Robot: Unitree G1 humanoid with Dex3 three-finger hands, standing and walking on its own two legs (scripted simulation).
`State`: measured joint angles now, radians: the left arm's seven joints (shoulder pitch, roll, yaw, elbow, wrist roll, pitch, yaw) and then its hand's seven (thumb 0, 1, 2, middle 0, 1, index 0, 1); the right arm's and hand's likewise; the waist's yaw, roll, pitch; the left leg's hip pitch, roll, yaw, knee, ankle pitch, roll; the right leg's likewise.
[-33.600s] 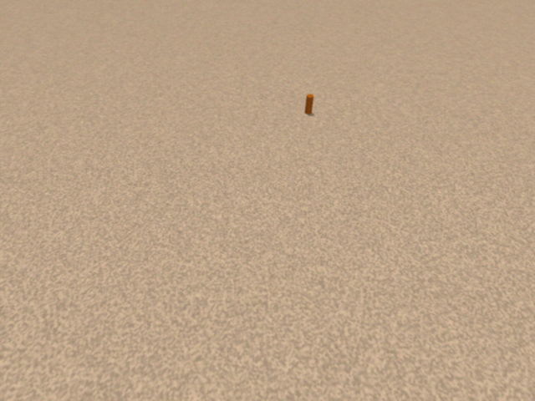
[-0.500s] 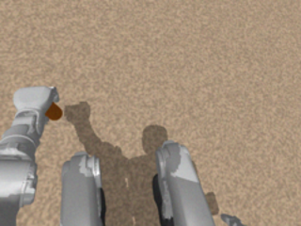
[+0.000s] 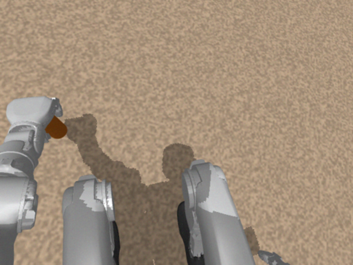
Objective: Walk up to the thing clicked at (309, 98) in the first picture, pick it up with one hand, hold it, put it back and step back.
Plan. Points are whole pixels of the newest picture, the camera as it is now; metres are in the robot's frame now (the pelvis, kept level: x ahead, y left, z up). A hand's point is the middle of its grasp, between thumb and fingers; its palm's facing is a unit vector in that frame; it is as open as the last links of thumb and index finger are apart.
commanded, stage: lower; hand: left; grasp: from above
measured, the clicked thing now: (50, 124) +0.47 +0.25 -0.20
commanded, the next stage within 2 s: rest in 0.18 s
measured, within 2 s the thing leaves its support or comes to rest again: rests again in 1.22 s
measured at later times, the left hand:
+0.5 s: hand (50, 131) +0.46 +0.25 -0.21, palm faces -0.45 -0.05 -0.89, open 7.8 cm
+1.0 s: hand (55, 132) +0.47 +0.25 -0.24, palm faces -0.43 -0.07 -0.90, open 7.8 cm
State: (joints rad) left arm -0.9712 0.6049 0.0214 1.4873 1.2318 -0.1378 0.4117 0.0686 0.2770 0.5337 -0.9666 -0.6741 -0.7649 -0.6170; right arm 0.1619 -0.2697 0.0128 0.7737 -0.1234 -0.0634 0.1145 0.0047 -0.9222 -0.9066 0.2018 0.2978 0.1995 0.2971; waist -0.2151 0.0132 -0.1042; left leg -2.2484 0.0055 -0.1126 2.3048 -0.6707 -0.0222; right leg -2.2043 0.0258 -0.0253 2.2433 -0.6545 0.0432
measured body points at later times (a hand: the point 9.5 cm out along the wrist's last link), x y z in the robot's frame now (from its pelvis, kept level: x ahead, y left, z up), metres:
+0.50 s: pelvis +0.00 +0.00 -0.03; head +0.24 +0.05 +0.35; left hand +0.48 +0.25 -0.16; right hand +0.03 -0.27 -0.14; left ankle +0.08 +0.13 -0.32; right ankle +0.10 -0.13 -0.32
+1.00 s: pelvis +0.01 +0.00 -0.05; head +0.25 +0.07 +0.32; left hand +0.48 +0.26 -0.19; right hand +0.03 -0.27 -0.14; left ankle +0.08 +0.13 -0.32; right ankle +0.10 -0.13 -0.32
